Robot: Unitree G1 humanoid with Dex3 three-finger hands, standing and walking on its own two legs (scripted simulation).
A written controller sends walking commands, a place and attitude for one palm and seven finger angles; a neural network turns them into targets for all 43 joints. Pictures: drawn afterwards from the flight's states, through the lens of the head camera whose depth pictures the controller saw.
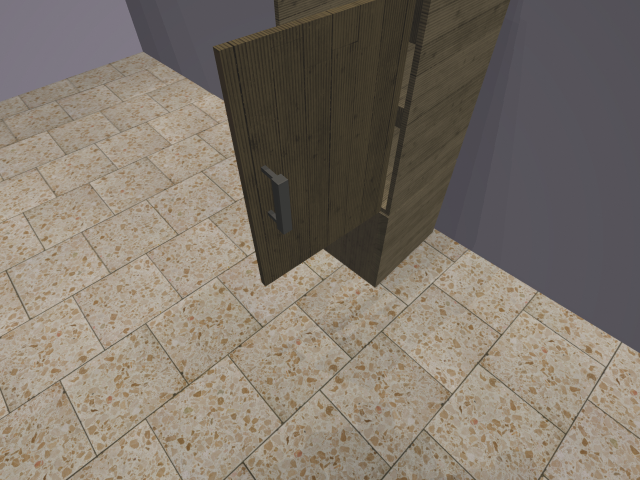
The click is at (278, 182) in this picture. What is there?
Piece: cupboard door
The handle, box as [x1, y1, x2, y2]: [261, 165, 291, 234]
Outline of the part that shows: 264,165 261,167 261,170 271,179 275,206 275,212 274,213 270,210 268,211 268,215 277,223 277,228 283,234 291,229 287,179 281,174 276,175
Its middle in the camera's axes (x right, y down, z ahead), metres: -0.09 -0.07 +0.76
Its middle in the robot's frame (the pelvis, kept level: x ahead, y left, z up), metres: +0.61 +0.13 -0.06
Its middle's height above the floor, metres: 0.73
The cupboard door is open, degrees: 84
